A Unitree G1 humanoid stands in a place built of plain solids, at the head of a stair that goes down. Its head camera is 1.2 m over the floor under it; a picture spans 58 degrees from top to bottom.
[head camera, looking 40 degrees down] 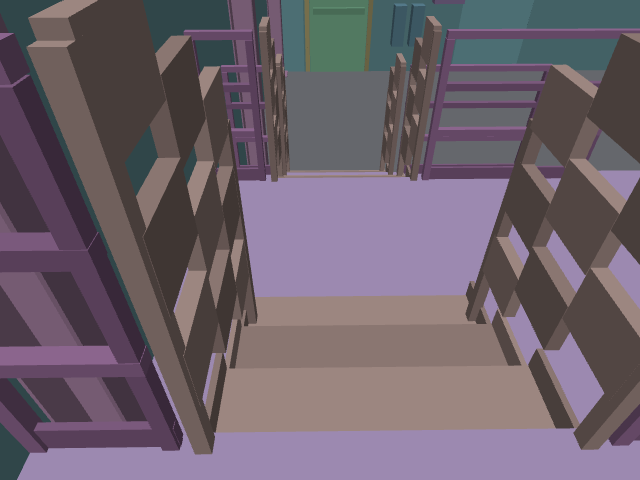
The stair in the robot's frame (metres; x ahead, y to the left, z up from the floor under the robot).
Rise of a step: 0.14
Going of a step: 0.30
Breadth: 1.12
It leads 1 degrees to the left of straight ahead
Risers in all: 4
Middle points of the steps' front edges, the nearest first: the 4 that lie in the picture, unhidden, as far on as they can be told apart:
0.59 -0.21 0.00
0.89 -0.21 -0.14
1.19 -0.20 -0.28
1.49 -0.20 -0.42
